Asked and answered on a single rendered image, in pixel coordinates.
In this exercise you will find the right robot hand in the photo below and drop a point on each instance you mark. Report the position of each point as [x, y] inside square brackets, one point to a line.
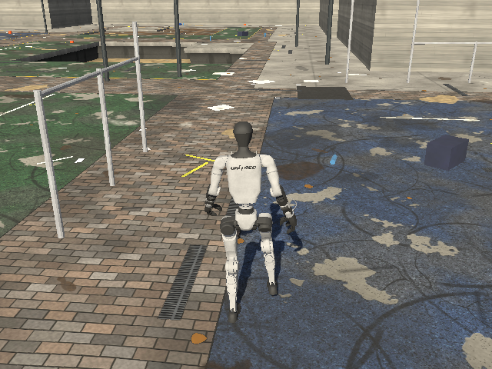
[291, 221]

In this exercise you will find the robot right upper arm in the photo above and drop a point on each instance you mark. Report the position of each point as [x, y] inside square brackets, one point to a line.
[272, 173]

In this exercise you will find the right robot shin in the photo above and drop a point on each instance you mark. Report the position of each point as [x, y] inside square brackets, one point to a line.
[270, 263]

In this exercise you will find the right robot forearm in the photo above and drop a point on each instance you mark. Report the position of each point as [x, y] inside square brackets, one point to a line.
[284, 204]

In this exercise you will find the left robot hand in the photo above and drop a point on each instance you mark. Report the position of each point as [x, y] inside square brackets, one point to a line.
[208, 210]

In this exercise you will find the left robot forearm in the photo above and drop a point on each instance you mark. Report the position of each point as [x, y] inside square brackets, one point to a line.
[210, 199]

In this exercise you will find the robot left upper arm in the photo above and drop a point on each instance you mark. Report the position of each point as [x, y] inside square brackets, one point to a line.
[216, 173]

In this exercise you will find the robot shin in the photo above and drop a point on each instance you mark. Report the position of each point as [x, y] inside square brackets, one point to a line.
[270, 263]
[232, 287]

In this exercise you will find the left robot shin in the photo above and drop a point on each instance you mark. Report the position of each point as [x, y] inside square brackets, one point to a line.
[232, 287]

